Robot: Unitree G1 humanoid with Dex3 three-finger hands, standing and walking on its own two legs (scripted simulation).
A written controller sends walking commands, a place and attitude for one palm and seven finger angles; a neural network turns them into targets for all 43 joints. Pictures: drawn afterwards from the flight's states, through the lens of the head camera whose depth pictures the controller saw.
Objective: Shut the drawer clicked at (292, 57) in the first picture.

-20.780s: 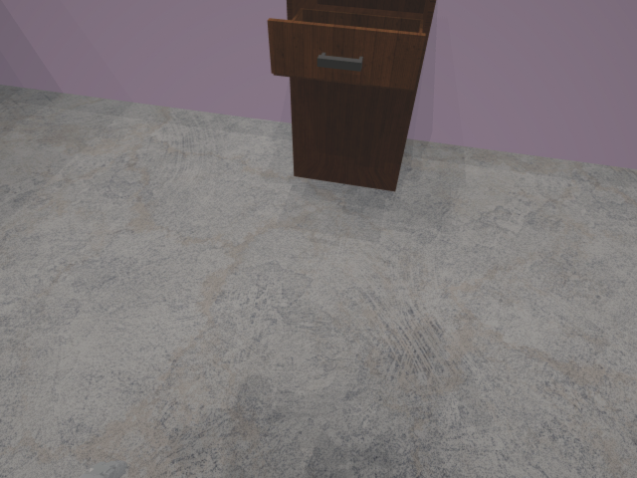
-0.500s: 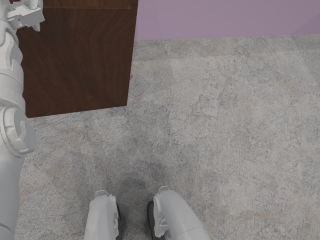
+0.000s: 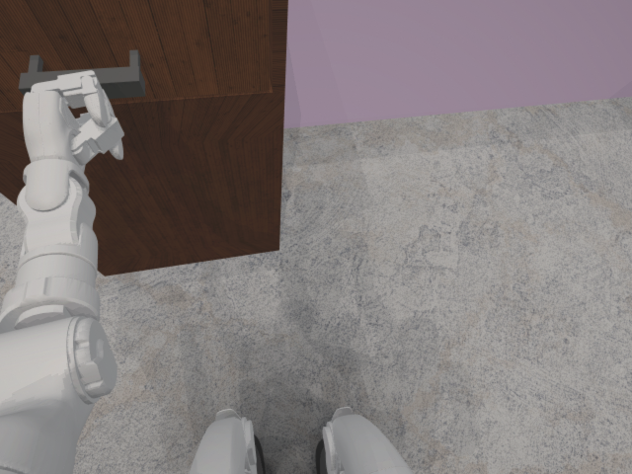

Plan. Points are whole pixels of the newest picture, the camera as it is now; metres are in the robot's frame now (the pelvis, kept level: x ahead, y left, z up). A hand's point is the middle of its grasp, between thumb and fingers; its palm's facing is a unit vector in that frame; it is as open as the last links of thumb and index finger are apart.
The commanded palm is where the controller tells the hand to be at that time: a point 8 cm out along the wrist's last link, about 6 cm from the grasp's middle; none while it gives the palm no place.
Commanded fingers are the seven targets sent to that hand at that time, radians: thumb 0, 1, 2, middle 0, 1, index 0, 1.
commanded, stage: draw the hand back to the body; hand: left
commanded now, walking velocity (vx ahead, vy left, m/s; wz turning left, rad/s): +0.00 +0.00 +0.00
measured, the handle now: (86, 72) +0.62 +0.23 +0.06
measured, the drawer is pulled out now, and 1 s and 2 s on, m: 0.00 0.00 0.00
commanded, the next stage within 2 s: step back with the hand held close in 1.24 s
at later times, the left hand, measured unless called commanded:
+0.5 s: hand (15, 243) +0.34 +0.21 +0.15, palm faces +0.19 -0.96 -0.20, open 3.3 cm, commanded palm +0.30 +0.26 +0.17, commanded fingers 0.00 0.90 0.90 -1.40 -1.60 -1.40 -1.60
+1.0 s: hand out of the picture +0.21 +0.24 +0.23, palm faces +0.39 -0.85 -0.36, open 3.3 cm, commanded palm +0.14 +0.28 +0.25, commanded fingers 0.00 0.90 0.90 -1.40 -1.60 -1.40 -1.60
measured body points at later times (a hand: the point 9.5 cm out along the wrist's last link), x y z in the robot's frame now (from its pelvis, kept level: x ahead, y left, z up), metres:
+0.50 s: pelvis +0.02 -0.01 +0.06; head +0.05 -0.02 +0.51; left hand +0.33 +0.26 +0.16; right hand +0.21 -0.24 -0.02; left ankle +0.02 +0.09 -0.65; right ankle -0.02 -0.11 -0.65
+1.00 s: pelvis +0.02 -0.01 +0.09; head +0.00 -0.03 +0.54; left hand +0.18 +0.28 +0.25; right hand +0.22 -0.21 +0.00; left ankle +0.02 +0.09 -0.65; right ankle -0.02 -0.11 -0.65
